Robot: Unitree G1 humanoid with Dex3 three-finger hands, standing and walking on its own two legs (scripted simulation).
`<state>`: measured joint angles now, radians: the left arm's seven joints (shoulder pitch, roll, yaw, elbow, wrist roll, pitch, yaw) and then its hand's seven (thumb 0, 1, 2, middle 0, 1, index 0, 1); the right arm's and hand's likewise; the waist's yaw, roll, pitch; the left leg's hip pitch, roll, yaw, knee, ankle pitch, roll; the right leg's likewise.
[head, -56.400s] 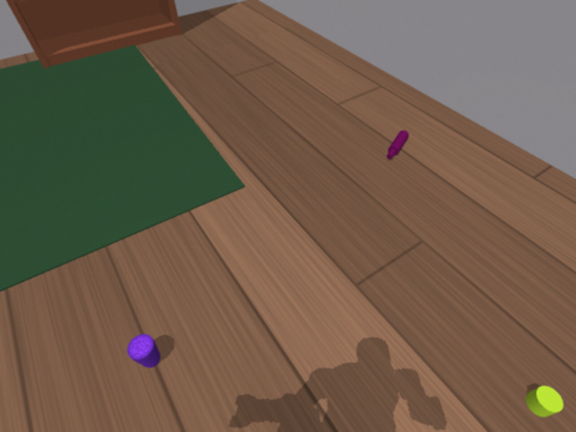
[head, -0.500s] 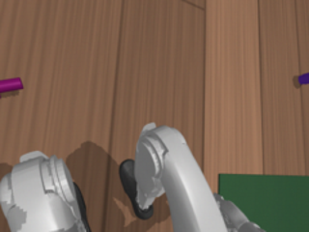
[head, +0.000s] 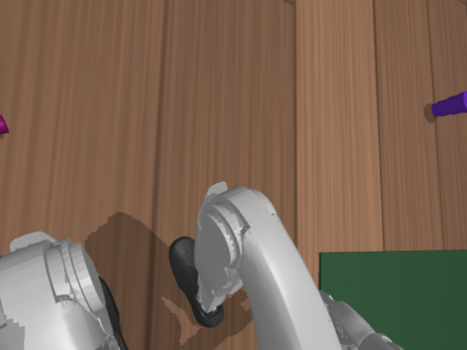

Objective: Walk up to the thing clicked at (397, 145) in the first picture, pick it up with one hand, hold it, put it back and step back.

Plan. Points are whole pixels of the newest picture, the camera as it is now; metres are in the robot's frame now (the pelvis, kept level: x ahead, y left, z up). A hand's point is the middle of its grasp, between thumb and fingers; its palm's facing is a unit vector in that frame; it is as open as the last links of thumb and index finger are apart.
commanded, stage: rest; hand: left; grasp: from above
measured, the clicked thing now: out of the picture +0.45 +0.35 -0.28
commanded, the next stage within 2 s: open in 0.18 s
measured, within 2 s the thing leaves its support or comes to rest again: rests again in 0.54 s
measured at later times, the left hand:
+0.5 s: hand out of the picture +0.44 +0.37 -0.25, palm faces -0.43 -0.14 -0.89, open 9.0 cm
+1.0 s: hand out of the picture +0.44 +0.37 -0.24, palm faces -0.45 -0.15 -0.88, open 13.4 cm
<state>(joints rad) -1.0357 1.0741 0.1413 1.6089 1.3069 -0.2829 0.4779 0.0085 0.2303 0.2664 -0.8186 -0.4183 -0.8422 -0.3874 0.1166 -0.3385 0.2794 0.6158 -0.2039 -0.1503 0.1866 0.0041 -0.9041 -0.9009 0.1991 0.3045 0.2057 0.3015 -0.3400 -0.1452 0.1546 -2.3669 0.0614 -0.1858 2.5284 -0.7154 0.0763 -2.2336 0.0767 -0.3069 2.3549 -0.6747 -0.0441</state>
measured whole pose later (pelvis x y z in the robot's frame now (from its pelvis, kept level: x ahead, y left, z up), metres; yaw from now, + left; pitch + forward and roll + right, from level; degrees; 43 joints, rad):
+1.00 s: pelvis -0.01 +0.00 +0.00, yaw -1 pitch +28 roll -16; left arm -1.08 1.13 0.08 1.67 1.29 -0.30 0.51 0.00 -0.39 0.87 -0.16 -0.96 -0.18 -0.94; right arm 0.09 -0.35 0.35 0.60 -0.21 -0.18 0.19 0.00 -0.89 -0.90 0.20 0.30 0.21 0.30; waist -0.36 -0.16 0.17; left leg -2.35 0.07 -0.21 2.53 -0.71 0.08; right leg -2.21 0.09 -0.32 2.33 -0.65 -0.04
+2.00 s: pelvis -0.01 +0.00 +0.06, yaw +6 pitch +34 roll -11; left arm -0.99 0.82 -0.04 1.27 1.12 -0.12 0.14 0.00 -0.49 0.98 -0.09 -0.98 -0.09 -0.98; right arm 0.14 -0.29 0.15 0.62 -0.08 -0.03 0.15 0.01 -0.90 -0.90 0.20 0.30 0.21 0.30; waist -0.23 0.00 -0.06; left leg -2.24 0.04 -0.09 2.29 -0.66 0.07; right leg -2.14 0.06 -0.20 2.18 -0.66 -0.04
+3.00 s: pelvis +0.00 +0.00 +0.21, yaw +12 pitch +31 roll -6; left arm -0.23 0.49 0.04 0.49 0.38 0.11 0.04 0.01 0.85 0.89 -0.21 -0.31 -0.21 -0.31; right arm 0.09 -0.27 0.01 0.59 0.04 -0.04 0.00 0.01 -0.90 -0.90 0.20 0.30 0.20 0.30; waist -0.06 0.02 -0.19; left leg -1.73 0.00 -0.04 1.82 -0.62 0.05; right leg -1.65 0.06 -0.11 1.75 -0.64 -0.03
